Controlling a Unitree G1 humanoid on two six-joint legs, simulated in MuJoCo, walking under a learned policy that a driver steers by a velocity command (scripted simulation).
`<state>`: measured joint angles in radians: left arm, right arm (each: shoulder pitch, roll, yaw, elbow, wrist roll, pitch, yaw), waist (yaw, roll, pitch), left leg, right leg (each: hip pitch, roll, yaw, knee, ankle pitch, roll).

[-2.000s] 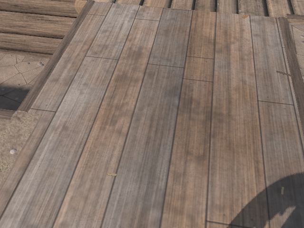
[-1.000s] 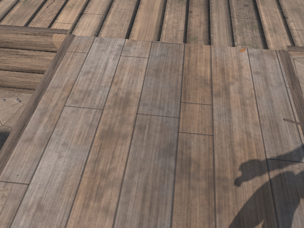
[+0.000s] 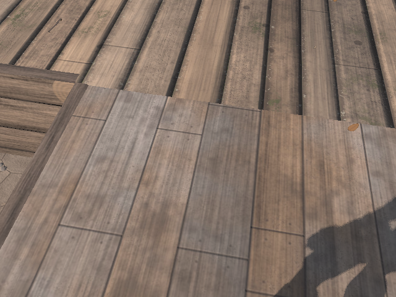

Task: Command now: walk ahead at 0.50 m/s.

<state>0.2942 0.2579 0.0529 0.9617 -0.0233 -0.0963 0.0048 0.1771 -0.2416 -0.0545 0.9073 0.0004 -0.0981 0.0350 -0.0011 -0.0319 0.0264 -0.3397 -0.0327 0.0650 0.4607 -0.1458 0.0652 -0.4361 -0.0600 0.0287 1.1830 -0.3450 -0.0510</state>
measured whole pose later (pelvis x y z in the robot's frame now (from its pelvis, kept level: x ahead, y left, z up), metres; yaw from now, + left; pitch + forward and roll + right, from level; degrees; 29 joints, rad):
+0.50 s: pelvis +0.28 -0.06 -0.01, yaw +0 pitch +2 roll +1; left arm 0.06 0.24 0.06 0.85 -0.01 -0.11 -0.03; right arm 0.36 -0.25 -0.05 1.02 0.02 -0.07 0.00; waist -0.04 0.01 0.03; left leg -0.18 0.00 -0.03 0.98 -0.49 0.04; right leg -0.47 0.01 -0.06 0.56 -0.14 -0.06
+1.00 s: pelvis +0.50 -0.03 -0.01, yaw -1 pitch +2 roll -1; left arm 0.26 0.25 0.04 1.01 0.00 -0.05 0.01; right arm 0.06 -0.22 -0.04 0.92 -0.02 -0.07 0.01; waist 0.04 -0.01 0.03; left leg -0.45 0.00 0.03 0.50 -0.09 0.05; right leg -0.22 0.02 0.00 0.80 -0.55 0.01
